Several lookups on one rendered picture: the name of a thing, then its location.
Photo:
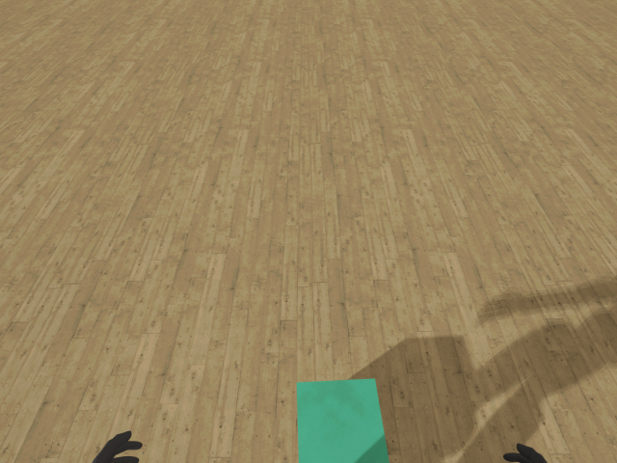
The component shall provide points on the right robot hand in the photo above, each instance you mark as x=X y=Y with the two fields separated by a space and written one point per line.
x=525 y=455

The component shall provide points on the left robot hand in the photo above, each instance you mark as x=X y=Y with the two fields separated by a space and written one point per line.
x=117 y=445

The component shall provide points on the carton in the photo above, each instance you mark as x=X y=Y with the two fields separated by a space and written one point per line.
x=340 y=422

